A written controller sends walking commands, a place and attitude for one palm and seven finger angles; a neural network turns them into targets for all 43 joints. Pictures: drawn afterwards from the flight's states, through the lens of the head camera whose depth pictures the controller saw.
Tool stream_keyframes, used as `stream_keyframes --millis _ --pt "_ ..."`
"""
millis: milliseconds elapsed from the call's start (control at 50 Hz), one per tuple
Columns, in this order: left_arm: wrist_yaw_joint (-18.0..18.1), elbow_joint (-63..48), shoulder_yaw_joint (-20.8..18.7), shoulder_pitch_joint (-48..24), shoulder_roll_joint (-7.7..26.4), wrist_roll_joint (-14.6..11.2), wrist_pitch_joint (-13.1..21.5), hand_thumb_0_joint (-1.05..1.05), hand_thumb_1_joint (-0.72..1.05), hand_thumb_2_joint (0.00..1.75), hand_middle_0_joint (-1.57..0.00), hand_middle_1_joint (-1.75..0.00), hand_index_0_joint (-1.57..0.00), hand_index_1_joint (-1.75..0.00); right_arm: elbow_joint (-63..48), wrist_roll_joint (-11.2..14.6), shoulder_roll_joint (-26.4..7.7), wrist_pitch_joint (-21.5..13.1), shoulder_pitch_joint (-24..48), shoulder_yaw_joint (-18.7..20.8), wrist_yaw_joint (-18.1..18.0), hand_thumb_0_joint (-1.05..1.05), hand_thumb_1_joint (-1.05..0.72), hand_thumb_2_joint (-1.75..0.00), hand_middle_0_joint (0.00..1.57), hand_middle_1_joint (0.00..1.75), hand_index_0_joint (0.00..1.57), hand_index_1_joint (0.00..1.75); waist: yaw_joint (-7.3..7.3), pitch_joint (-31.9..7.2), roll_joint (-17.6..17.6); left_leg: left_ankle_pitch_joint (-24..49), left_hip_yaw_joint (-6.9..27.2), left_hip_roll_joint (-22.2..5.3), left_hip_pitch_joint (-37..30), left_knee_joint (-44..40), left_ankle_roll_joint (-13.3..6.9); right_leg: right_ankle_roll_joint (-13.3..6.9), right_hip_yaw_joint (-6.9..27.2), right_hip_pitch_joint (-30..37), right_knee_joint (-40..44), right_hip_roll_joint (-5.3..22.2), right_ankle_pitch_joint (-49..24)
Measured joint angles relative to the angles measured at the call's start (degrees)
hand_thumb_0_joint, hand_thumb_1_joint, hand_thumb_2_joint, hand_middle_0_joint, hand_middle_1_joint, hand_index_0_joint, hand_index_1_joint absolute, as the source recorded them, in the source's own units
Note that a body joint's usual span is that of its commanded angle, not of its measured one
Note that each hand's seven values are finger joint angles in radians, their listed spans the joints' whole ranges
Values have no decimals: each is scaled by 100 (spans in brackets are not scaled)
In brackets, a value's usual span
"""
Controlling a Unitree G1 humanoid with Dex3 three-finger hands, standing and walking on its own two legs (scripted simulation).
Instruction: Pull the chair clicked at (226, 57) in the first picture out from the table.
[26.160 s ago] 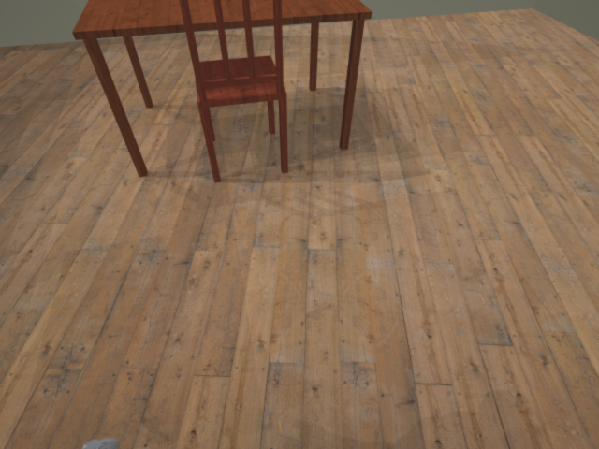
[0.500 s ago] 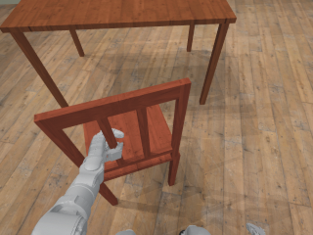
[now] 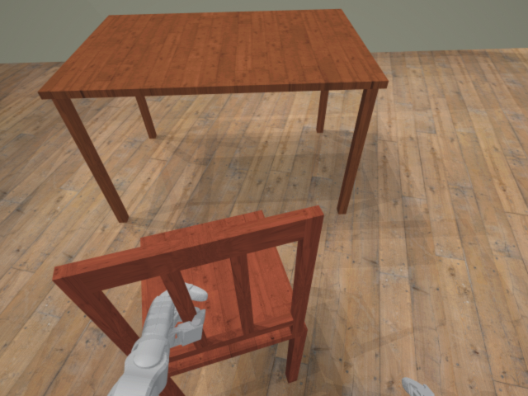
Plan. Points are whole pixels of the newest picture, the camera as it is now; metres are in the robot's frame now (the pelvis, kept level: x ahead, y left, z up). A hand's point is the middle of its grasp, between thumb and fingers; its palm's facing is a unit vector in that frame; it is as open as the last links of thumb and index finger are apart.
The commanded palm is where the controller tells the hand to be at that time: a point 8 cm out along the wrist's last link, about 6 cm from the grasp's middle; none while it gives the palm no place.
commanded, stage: stop walking, hand still on the chair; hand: left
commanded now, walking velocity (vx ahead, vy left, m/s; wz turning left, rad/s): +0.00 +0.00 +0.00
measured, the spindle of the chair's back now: (188, 312) +0.28 +0.15 -0.08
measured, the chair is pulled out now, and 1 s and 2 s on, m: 0.67 0.67 0.67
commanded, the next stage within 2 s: open the thumb and straighten the fingers in 0.50 s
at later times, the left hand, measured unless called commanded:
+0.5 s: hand (195, 324) +0.25 +0.13 -0.06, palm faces +0.02 -0.98 -0.18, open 5.6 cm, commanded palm +0.23 +0.18 -0.05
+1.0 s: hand (187, 315) +0.27 +0.15 -0.06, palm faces +0.03 -0.99 -0.16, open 12.2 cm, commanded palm +0.24 +0.20 -0.04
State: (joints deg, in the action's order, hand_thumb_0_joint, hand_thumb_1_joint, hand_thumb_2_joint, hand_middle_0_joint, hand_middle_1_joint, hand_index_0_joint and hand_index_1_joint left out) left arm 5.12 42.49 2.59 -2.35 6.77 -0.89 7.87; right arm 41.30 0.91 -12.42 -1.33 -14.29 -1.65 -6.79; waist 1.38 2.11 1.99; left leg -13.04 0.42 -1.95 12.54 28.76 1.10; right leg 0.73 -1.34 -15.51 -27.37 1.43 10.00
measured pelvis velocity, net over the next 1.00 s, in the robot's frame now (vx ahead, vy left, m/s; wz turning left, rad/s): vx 0.05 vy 0.00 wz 0.02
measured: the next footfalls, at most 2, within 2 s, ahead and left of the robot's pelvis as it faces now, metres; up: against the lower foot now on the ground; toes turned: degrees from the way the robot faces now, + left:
none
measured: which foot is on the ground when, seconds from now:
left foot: down 0.00-1.00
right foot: down 0.00-1.00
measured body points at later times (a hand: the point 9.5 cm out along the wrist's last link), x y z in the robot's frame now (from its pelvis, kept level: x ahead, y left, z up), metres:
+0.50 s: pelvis +0.04 +0.00 +0.01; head +0.04 -0.01 +0.45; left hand +0.25 +0.19 -0.05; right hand +0.19 -0.23 -0.10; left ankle +0.03 +0.14 -0.74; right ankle +0.07 -0.13 -0.74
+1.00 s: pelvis +0.05 +0.00 -0.02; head +0.08 -0.02 +0.42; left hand +0.26 +0.20 -0.05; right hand +0.22 -0.24 -0.11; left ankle +0.03 +0.14 -0.74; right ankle +0.07 -0.13 -0.74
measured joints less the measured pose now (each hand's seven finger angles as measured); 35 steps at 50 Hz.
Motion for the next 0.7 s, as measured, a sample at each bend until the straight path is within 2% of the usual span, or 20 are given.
stream_keyframes --millis 240,440,620,700 --pt "25 -712 253 661 5 82 22 3 61 79 -21 -118 -50 -144 -185 -8 25 -104 95 -20 24 1 -90 -90 20 30 20 30 -95 -99 -76 -19 -65 87 -166 -291 -3 55 53 93 177 89 -71" --pt "32 -1119 320 1014 7 24 -41 4 61 80 -20 -119 -50 -144 -216 -30 88 -67 277 -64 52 1 -90 -90 20 30 20 30 -129 -44 -47 -84 -30 81 -324 -395 25 39 11 224 190 88 54" --pt "50 -1273 281 1125 17 -10 -139 5 61 80 -20 -119 -50 -144 -288 -20 37 39 322 -48 33 1 -90 -90 20 30 20 30 -113 -61 -53 -88 11 41 -350 -437 56 9 -36 270 249 52 62" --pt "-23 -1643 188 1245 100 -189 -363 5 59 78 -22 -123 -50 -144 -426 200 -15 -92 243 6 271 1 -90 -90 20 30 20 30 15 -245 -117 -233 91 63 112 -47 70 -7 -106 -161 -147 86 239"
